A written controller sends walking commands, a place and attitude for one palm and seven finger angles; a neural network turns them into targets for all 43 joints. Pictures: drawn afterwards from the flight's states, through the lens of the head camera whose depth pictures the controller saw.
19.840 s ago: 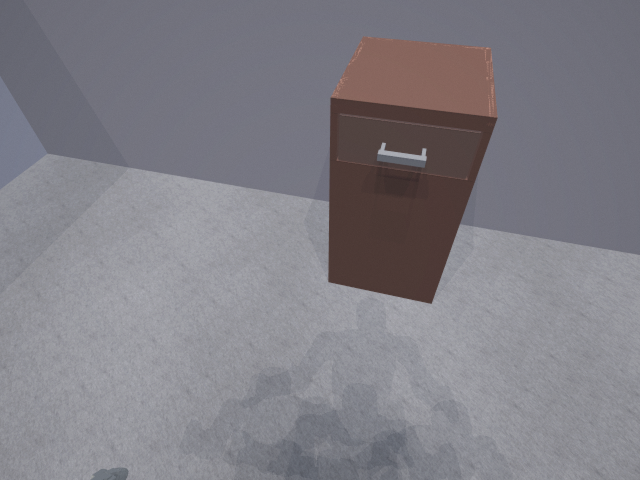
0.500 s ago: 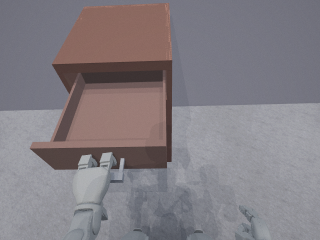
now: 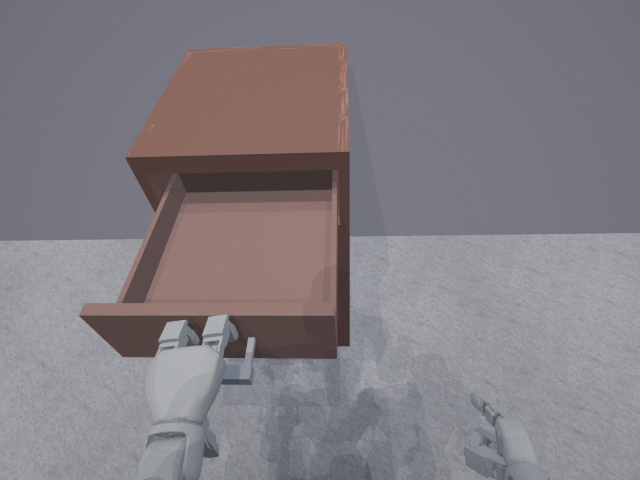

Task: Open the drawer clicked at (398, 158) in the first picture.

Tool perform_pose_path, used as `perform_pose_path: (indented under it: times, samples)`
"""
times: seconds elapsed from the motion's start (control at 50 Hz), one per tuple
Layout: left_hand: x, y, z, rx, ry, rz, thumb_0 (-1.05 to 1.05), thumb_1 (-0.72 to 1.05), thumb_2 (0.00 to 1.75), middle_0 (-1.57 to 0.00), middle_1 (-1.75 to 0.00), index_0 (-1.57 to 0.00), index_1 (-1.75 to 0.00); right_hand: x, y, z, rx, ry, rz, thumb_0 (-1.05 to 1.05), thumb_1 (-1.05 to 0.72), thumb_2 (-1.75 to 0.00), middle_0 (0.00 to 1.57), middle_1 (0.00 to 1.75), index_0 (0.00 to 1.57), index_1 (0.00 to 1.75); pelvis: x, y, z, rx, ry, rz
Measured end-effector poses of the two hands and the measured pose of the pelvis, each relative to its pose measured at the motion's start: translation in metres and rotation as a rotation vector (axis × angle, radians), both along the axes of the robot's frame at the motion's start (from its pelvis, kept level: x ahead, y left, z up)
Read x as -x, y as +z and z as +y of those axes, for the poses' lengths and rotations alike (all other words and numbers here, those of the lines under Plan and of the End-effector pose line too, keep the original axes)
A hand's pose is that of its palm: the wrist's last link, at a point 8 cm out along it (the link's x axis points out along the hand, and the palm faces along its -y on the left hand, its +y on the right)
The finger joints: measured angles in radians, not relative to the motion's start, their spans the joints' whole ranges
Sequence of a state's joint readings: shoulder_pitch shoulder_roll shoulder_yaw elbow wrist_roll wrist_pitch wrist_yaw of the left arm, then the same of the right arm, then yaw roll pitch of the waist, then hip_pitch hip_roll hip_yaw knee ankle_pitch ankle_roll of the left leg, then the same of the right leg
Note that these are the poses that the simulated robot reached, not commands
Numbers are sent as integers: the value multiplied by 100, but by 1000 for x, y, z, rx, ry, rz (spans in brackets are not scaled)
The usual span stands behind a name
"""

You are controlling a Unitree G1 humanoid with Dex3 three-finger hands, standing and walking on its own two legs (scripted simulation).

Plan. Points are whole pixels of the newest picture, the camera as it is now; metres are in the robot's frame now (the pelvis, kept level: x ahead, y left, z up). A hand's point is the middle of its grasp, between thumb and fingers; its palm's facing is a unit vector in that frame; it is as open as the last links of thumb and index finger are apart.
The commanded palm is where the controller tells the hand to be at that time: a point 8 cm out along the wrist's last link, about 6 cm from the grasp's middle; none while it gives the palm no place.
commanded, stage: lift the hand off the handle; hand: left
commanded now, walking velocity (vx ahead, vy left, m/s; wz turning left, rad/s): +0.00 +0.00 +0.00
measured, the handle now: (212, 359) +0.29 +0.20 -0.06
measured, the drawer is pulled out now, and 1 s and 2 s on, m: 0.30 0.30 0.30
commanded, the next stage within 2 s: draw the hand back to the body in 1.54 s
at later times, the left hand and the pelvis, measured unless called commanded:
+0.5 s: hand (198, 369) +0.25 +0.18 +0.01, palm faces +0.04 -0.11 -0.99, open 13.8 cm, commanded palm +0.21 +0.18 +0.07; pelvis +0.00 +0.00 +0.02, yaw +0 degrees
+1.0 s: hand (192, 350) +0.25 +0.18 +0.05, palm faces +0.06 -0.14 -0.99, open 13.8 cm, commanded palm +0.22 +0.18 +0.11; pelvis +0.01 +0.00 +0.03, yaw -1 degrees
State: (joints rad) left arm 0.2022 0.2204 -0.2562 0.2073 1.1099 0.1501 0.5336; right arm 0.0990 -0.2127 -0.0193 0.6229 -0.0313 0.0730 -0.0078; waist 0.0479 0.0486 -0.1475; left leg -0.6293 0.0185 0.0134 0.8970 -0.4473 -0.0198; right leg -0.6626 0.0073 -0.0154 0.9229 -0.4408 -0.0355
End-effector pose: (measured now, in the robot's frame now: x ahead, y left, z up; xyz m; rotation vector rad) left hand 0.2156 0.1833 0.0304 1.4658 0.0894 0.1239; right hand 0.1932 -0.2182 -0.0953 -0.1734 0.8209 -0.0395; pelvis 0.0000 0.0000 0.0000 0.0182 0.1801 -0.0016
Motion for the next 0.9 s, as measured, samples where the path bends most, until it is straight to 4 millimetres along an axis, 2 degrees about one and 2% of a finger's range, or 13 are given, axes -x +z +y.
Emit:
perform_pose_path:
  times: [0.56, 0.76, 0.9]
  samples:
    - [-7, 43, 2, 11, -15, -16, 0, -49, 30, -32, -120, -32, -120, 4, 17, -7, -11, -12, 1, 1, -90, -90, 20, 30, 20, 30, -3, 19, -4, -6, -9, -70]
    - [-6, 53, 8, 16, -12, -7, 0, -49, 30, -32, -120, -32, -120, -4, 25, -1, -13, 4, -16, 1, -90, -90, 20, 30, 20, 30, -4, 24, -1, -3, -7, -92]
    - [-13, 65, 4, 28, -34, -28, 0, -49, 30, -32, -120, -32, -120, -10, 29, 8, -29, 20, -28, 1, -90, -90, 20, 30, 20, 30, -6, 27, 1, -1, -8, -103]
